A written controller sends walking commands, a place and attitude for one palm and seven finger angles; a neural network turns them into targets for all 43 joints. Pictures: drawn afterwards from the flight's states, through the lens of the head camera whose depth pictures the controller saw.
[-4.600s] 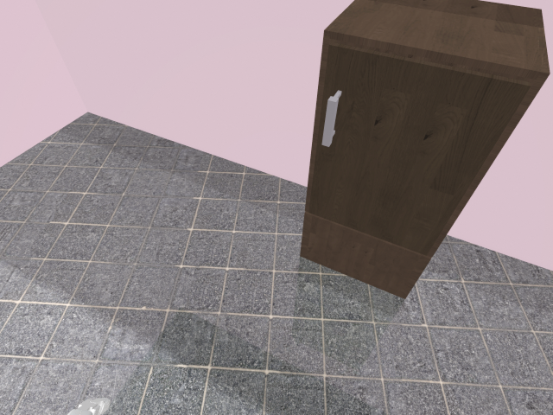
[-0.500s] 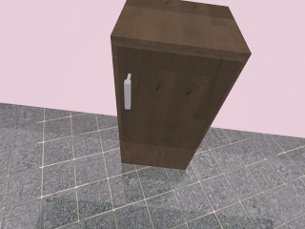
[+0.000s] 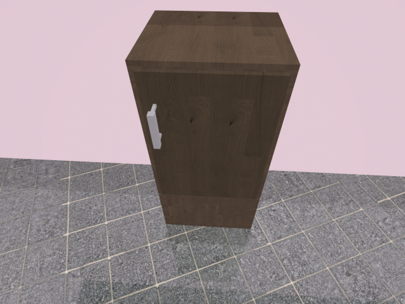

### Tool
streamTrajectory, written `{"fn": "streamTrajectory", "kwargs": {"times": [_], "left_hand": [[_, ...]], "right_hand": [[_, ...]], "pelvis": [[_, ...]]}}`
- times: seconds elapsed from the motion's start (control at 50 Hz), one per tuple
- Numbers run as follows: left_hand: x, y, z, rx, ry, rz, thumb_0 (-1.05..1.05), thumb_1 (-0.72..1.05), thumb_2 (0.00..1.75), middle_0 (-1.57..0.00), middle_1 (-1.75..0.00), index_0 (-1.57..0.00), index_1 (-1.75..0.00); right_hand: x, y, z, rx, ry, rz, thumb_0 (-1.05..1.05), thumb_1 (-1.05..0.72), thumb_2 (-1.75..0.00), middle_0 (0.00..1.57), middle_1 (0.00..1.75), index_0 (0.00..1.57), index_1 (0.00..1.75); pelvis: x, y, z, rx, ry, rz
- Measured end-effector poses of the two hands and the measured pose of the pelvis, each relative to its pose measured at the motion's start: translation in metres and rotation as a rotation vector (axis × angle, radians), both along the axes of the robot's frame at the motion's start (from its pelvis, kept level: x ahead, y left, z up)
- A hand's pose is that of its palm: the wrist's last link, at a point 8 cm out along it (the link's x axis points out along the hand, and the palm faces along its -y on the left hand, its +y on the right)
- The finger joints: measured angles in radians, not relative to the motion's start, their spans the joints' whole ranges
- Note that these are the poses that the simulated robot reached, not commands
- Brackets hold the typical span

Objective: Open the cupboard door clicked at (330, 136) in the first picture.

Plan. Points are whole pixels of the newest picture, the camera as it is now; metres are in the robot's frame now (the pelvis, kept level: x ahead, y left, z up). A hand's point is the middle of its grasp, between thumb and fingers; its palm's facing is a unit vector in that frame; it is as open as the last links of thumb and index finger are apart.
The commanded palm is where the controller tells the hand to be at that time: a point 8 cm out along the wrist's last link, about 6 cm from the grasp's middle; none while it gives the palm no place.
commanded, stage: come to a stop and stand still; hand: left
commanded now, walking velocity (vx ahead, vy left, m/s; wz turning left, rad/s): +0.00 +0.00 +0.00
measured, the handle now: (155, 126) +0.61 +0.17 -0.02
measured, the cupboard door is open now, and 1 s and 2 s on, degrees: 0 0 0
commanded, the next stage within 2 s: look again from close up in 0.20 s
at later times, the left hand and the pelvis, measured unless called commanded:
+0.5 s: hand out of the picture +0.00 +0.18 -0.19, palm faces +0.08 -0.98 -0.20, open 7.4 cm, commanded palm none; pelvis +0.01 +0.01 -0.01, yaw +2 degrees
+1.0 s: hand out of the picture +0.00 +0.26 -0.17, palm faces +0.02 -0.97 -0.25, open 7.4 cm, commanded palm none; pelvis -0.02 +0.06 +0.00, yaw +0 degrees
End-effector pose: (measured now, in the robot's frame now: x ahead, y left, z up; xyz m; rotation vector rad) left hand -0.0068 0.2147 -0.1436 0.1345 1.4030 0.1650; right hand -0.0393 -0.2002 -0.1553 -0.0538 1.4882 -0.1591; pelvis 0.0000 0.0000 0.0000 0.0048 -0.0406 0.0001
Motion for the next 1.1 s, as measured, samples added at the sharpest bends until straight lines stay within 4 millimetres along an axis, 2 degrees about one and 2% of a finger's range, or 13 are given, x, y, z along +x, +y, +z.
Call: {"fn": "streamTrajectory", "kwargs": {"times": [0.18,0.32,0.42,0.6,0.72,0.8,0.88,1.0,1.1], "left_hand": [[-0.029,-0.028,-0.005,-0.053,0.06,0.042,0.01,0.91,0.9,-0.2,-0.3,-0.2,-0.3],[-0.035,-0.032,-0.007,-0.07,0.081,0.039,0.01,0.91,0.9,-0.2,-0.3,-0.2,-0.3],[-0.02,-0.009,-0.009,-0.027,0.013,0.031,0.01,0.91,0.9,-0.2,-0.3,-0.2,-0.3],[0.032,0.051,-0.007,0.056,-0.148,0.003,0.01,0.91,0.9,-0.2,-0.3,-0.2,-0.3],[0.05,0.077,0.001,0.08,-0.223,-0.031,0.01,0.91,0.9,-0.2,-0.3,-0.2,-0.29],[0.049,0.088,0.005,0.083,-0.234,-0.046,0.01,0.91,0.9,-0.2,-0.3,-0.2,-0.29],[0.036,0.094,0.006,0.081,-0.208,-0.051,0.01,0.91,0.9,-0.2,-0.3,-0.2,-0.29],[0.004,0.093,0.003,0.066,-0.122,-0.043,0.01,0.91,0.9,-0.2,-0.3,-0.2,-0.29],[-0.03,0.08,-0.002,0.034,-0.022,-0.03,0.01,0.91,0.9,-0.2,-0.3,-0.2,-0.29]], "right_hand": [[0.0,-0.008,0.003,-0.014,0.01,0.014,0.0,-0.91,-0.9,0.2,0.3,0.2,0.3],[0.012,-0.01,0.004,-0.023,-0.009,0.027,0.0,-0.91,-0.9,0.2,0.3,0.2,0.3],[0.038,-0.018,0.002,-0.061,-0.093,0.054,0.0,-0.91,-0.9,0.2,0.3,0.2,0.3],[0.098,-0.016,0.014,-0.132,-0.283,0.088,0.0,-0.91,-0.9,0.2,0.3,0.2,0.3],[0.115,-0.004,0.023,-0.135,-0.364,0.112,0.0,-0.91,-0.9,0.2,0.3,0.2,0.3],[0.11,0.005,0.025,-0.126,-0.37,0.123,0.0,-0.91,-0.9,0.2,0.3,0.2,0.3],[0.094,0.011,0.024,-0.117,-0.34,0.122,0.0,-0.91,-0.9,0.2,0.3,0.2,0.3],[0.059,0.015,0.018,-0.108,-0.249,0.1,0.0,-0.91,-0.9,0.2,0.3,0.2,0.3],[0.026,0.016,0.012,-0.097,-0.155,0.059,0.0,-0.91,-0.9,0.2,0.3,0.2,0.3]], "pelvis": [[-0.001,-0.007,-0.001,-0.004,0.005,0.006],[0.001,-0.007,-0.001,-0.007,0.013,0.01],[0.002,0.001,-0.008,-0.023,0.036,0.031],[0.005,0.023,-0.012,-0.017,0.009,0.018],[-0.005,0.037,-0.011,-0.02,-0.004,0.011],[-0.012,0.046,-0.009,-0.02,-0.005,0.009],[-0.018,0.052,-0.007,-0.017,-0.001,0.008],[-0.024,0.057,-0.005,-0.012,0.004,0.007],[-0.024,0.055,-0.005,-0.011,0.007,0.001]]}}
